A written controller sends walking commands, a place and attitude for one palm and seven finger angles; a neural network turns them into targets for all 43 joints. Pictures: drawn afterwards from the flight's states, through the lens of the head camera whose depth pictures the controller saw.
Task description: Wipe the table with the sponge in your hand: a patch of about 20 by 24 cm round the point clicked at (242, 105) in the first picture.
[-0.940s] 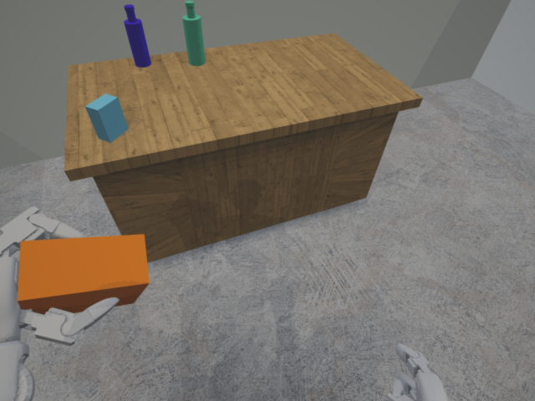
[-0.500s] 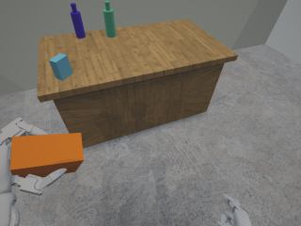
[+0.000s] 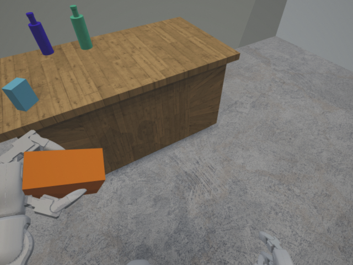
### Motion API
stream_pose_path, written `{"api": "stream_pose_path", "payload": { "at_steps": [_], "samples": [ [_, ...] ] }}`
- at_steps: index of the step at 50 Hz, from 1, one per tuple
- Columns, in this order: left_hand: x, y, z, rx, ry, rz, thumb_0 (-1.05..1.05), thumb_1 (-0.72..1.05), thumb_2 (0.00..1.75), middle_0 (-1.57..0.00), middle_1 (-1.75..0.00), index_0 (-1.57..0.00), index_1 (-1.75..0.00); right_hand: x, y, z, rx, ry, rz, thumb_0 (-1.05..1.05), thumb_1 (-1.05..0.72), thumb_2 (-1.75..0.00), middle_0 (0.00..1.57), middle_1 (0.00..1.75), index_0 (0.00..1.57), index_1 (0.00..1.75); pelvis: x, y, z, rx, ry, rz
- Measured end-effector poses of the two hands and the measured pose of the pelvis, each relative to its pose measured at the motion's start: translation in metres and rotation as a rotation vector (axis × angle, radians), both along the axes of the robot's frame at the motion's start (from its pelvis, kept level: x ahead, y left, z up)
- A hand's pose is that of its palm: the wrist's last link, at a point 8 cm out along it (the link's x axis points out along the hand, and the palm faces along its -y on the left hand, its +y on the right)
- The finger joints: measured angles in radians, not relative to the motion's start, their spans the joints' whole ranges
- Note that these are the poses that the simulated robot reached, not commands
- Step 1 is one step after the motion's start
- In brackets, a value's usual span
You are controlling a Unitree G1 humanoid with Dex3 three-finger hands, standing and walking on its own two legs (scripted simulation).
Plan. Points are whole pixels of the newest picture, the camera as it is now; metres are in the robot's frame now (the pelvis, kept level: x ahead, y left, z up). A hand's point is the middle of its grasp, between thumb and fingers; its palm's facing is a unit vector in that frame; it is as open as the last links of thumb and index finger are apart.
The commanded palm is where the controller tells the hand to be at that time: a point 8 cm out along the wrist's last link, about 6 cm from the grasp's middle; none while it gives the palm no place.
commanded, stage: walk to a spot facing it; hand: left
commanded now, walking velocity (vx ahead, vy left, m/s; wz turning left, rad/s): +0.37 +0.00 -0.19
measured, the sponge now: (77, 174) +0.24 +0.20 +0.15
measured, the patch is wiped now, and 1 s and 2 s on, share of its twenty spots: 0.00 0.00 0.00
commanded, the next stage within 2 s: turn to face it in 0.42 s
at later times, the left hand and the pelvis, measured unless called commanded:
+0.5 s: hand (93, 103) +0.40 +0.21 +0.18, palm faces +0.32 -0.86 -0.39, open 9.7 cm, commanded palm +0.35 +0.25 +0.19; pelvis +0.15 +0.00 +0.00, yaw -8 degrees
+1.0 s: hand (127, 85) +0.47 +0.15 +0.18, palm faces +0.32 -0.81 -0.49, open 9.7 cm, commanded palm +0.40 +0.21 +0.19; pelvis +0.23 -0.06 +0.00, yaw -2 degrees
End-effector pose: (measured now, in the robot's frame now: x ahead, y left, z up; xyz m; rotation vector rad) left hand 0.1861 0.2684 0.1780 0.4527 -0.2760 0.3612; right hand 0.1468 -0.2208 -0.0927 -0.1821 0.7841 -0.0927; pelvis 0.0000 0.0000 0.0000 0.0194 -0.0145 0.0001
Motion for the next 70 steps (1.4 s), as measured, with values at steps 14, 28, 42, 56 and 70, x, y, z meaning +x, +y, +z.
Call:
{"api": "stream_pose_path", "payload": {
  "at_steps": [14,28,42,56,70],
  "samples": [
    [0.090,-0.019,0.031,0.154,0.046,-0.116,0.00,-0.46,0.98,-0.80,-1.32,-0.79,-1.32,0.009,-0.063,0.016,-0.073,0.123,-0.204,0.01,-0.90,-0.90,0.19,0.30,0.19,0.30,0.069,-0.010,0.019,0.015,0.065,-0.076],
    [0.203,-0.019,0.015,0.046,-0.080,-0.152,0.00,-0.46,0.98,-0.80,-1.32,-0.79,-1.33,0.150,-0.013,0.021,-0.004,-0.094,-0.165,0.01,-0.90,-0.90,0.20,0.30,0.20,0.30,0.162,-0.003,-0.001,0.027,-0.003,-0.153],
    [0.244,-0.070,0.017,0.119,-0.012,-0.074,0.00,-0.46,0.98,-0.80,-1.32,-0.79,-1.33,0.196,-0.068,-0.019,0.029,0.050,-0.120,0.01,-0.90,-0.90,0.20,0.30,0.20,0.30,0.224,-0.057,-0.006,-0.020,-0.017,-0.072],
    [0.231,-0.058,0.030,0.136,-0.082,-0.075,0.00,-0.46,0.98,-0.80,-1.32,-0.79,-1.33,0.244,-0.094,0.032,-0.119,-0.048,-0.103,0.01,-0.90,-0.90,0.19,0.30,0.19,0.30,0.237,-0.061,0.000,-0.011,0.000,-0.014],
    [0.182,-0.096,0.015,0.048,0.043,0.088,0.00,-0.46,0.98,-0.80,-1.33,-0.79,-1.33,0.247,-0.076,0.008,0.074,-0.062,0.096,0.01,-0.90,-0.90,0.20,0.30,0.20,0.30,0.212,-0.109,0.004,-0.033,-0.024,0.076]
  ]
}}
